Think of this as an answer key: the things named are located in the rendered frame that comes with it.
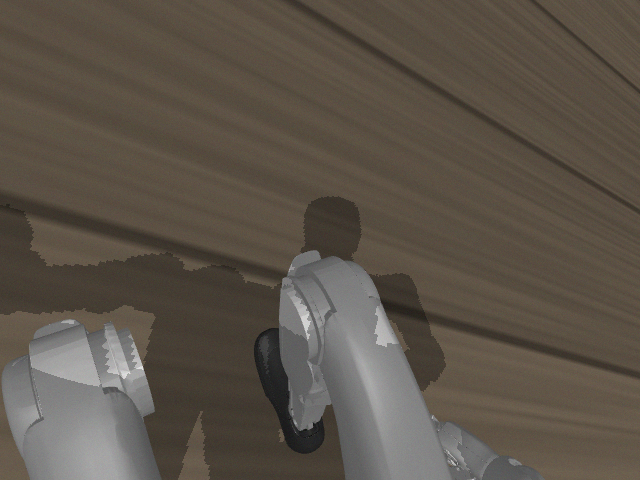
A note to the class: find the right robot hand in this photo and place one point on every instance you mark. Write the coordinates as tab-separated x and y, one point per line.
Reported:
464	450

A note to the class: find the right robot arm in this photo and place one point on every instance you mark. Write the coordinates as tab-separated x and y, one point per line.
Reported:
507	468

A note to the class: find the right robot foot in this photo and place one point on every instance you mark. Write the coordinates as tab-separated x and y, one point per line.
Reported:
275	384

